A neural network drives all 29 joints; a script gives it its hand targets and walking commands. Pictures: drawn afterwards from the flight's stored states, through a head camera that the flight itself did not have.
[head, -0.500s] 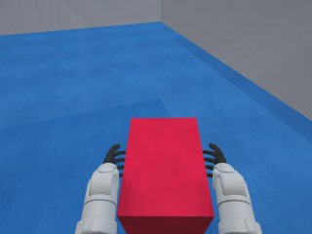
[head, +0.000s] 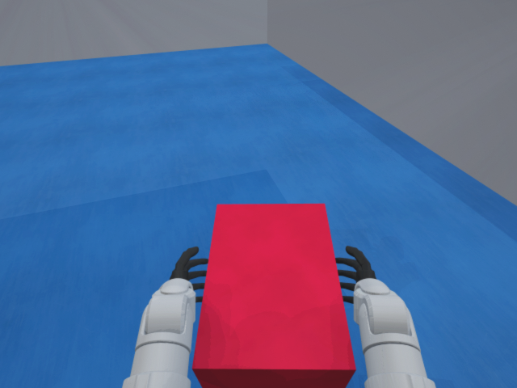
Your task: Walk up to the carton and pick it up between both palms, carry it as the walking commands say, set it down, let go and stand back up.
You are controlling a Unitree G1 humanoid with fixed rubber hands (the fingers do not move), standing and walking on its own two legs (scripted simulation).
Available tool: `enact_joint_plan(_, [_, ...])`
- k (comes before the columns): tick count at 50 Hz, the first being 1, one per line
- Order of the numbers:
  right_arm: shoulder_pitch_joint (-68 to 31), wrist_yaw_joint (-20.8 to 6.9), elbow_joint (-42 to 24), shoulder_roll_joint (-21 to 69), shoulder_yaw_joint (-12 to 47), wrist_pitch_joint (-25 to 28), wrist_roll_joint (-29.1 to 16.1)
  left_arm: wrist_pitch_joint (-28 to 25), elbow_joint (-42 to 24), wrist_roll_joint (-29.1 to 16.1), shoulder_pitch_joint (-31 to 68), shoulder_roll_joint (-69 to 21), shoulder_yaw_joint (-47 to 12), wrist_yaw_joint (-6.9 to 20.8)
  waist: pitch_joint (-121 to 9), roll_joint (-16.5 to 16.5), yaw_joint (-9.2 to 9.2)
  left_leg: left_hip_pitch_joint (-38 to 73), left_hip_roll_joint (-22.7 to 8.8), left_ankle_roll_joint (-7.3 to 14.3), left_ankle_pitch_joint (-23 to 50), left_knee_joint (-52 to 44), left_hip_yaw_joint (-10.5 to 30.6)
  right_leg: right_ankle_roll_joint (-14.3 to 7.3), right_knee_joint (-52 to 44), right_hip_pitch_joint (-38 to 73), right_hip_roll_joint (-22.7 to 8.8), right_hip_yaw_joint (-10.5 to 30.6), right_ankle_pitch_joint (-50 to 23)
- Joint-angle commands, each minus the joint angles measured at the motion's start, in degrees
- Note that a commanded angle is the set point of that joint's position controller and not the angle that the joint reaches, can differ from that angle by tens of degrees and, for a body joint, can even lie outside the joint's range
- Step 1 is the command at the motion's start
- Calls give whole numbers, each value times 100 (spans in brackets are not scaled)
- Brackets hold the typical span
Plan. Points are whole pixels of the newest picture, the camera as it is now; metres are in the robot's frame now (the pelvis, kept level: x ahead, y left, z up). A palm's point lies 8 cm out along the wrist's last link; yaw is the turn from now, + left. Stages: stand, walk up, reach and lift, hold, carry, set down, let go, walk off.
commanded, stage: hold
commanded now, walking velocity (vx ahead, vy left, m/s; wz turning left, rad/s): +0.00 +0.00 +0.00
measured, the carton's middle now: (271, 300) +0.31 +0.00 -0.03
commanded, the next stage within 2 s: carry in 0.52 s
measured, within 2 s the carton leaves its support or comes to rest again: neither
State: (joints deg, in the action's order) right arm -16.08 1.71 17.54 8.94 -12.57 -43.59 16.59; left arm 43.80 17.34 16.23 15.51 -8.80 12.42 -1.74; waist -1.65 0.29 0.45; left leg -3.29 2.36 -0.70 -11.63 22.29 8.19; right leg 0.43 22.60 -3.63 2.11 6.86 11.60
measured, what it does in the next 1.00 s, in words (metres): shifts its weight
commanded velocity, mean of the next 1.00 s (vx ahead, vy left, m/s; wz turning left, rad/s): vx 0.16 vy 0.04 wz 0.00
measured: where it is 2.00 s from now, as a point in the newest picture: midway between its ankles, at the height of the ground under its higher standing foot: (251, 343)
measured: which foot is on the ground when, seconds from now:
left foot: down 0.00-1.00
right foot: down 0.00-1.00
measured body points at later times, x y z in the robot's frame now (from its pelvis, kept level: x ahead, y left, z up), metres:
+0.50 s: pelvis +0.00 +0.00 +0.00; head -0.07 +0.00 +0.45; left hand +0.29 +0.15 +0.04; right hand +0.30 -0.15 +0.04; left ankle +0.02 +0.13 -0.74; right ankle +0.02 -0.13 -0.74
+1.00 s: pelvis +0.05 +0.03 +0.00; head +0.03 +0.03 +0.45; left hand +0.35 +0.17 +0.08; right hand +0.33 -0.13 +0.08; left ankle +0.02 +0.13 -0.74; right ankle +0.03 -0.06 -0.74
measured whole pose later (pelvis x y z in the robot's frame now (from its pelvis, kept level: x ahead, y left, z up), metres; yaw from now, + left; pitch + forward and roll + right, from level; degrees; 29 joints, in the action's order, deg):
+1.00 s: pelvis +0.05 +0.03 +0.00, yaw -4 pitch +6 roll -1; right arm -15.6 11.1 -8.6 8.8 -6.2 -67.0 7.9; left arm 66.9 -8.6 6.5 14.7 -8.2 7.8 -10.1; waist -9.1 1.5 -0.9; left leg -14.4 0.8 2.1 -14.9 23.8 -0.4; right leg 0.1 23.2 -16.6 0.0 -8.4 17.7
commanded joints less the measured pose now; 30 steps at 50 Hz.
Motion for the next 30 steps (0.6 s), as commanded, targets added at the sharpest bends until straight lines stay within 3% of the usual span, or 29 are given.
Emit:
enact_joint_plan(1, [-3166,-1680,-190,5666,3181,264,-1789,-308,-294,-1784,3267,-5625,-3176,1671,-1164,-33,-12,72,285,32,665,-335,-321,59,-332,194,271,-307,-667])
enact_joint_plan(13, [-3356,-1704,-2,5716,3090,291,-1746,-347,-158,-1773,3506,-5643,-3107,1719,-1160,-45,-21,-14,287,44,385,-314,-347,53,-347,99,246,-302,-364])
enact_joint_plan(25, [-3299,-1721,-11,5674,3069,304,-1728,-350,-172,-1747,3421,-5673,-3094,1702,-1220,-12,-32,25,275,32,569,-340,-344,43,-359,153,274,-310,-541])
enact_joint_plan(26, [-3268,-1689,-233,5618,3337,291,-1880,-311,-188,-1739,3180,-5578,-3400,1682,-955,-104,-60,-928,-617,-51,-383,128,-138,-27,-144,-882,-944,110,334])
enact_joint_plan(30, [-3627,-1598,-704,5793,3786,140,-2274,-235,-727,-2131,3450,-5511,-3594,1520,-1490,-387,-129,-1199,-498,-36,-149,646,-310,-268,-238,-948,-1374,693,309])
